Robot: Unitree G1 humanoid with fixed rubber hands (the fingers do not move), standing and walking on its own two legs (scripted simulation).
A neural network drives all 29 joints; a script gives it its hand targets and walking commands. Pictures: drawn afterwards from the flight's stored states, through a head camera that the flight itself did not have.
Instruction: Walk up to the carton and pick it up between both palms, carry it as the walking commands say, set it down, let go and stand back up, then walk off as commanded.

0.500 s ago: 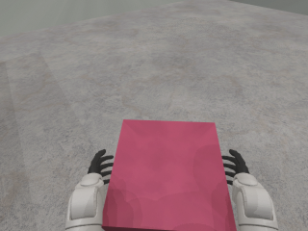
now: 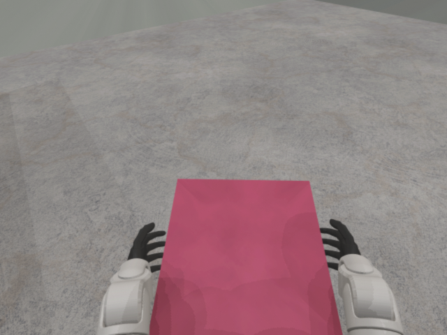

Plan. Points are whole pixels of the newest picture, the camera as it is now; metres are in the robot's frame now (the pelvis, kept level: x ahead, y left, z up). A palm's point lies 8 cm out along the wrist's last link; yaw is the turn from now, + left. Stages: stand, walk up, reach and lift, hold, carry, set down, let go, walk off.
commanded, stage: carry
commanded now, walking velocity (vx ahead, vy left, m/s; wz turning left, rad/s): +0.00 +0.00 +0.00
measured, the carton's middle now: (242, 262) +0.31 +0.00 -0.04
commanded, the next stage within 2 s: hold in 0.40 s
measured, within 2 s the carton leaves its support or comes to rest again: neither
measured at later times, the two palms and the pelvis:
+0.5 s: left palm (136, 269) +0.26 +0.19 +0.03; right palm (341, 261) +0.28 -0.18 +0.03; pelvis +0.00 +0.00 +0.01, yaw +1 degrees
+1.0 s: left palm (138, 258) +0.27 +0.19 +0.04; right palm (348, 262) +0.28 -0.19 +0.03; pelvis +0.00 +0.02 +0.01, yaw +1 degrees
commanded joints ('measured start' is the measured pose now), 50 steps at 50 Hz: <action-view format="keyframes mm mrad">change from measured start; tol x8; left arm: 1 -491 -718 -627 -71 -298 -56 -262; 12 -491 -736 -621 -17 -290 -91 -257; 16 -521 -729 -652 -112 -322 -97 -254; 20 -513 -733 -633 -58 -300 -106 -258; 21 -458 -731 -559 138 -270 -108 -256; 26 -747 -805 -636 73 -352 -197 -328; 36 -778 -871 -483 366 -296 -194 -348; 38 -618 -936 -489 271 -279 -169 -336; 42 -602 -853 -411 288 -230 -165 -295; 50 -794 -867 -447 272 -268 -244 -318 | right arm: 1 -438 783 581 -74 302 -64 271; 20 -449 777 582 -54 298 -106 276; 26 -565 950 569 32 342 -149 318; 36 -638 896 433 246 288 -136 366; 38 -494 898 405 236 276 -135 377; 50 -650 855 387 243 226 -235 381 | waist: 1 1 -14 -239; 21 76 19 -161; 27 -7 -57 -306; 37 -87 96 -118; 42 5 53 -19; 50 -26 -16 -177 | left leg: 1 6 119 -94 -76 187 15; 20 6 131 -98 -66 208 16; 21 18 -73 -129 -166 278 32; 27 66 -57 -148 -171 328 31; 32 -45 -39 -147 -219 126 43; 36 -66 -31 -149 -247 156 35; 38 109 -33 -175 -309 508 -24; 39 156 -43 -166 -311 550 -34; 46 86 -49 -144 -328 256 -10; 50 79 -51 -133 -303 228 -8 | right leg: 1 160 -144 146 -69 147 -34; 20 144 -147 131 -65 160 -34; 21 422 61 146 -141 233 -20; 22 524 38 153 -129 283 0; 28 545 42 146 -157 327 10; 32 511 32 140 -166 158 4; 36 547 56 120 -157 189 3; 39 427 80 114 -215 291 -6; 50 405 76 118 -155 183 -12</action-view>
